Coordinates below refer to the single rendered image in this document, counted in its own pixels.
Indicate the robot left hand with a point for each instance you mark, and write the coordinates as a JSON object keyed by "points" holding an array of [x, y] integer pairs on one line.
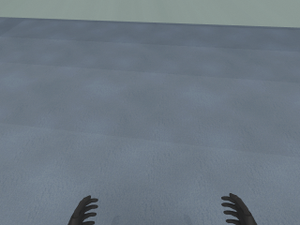
{"points": [[79, 215]]}

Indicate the robot right hand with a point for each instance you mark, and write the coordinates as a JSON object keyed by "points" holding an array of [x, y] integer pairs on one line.
{"points": [[242, 212]]}

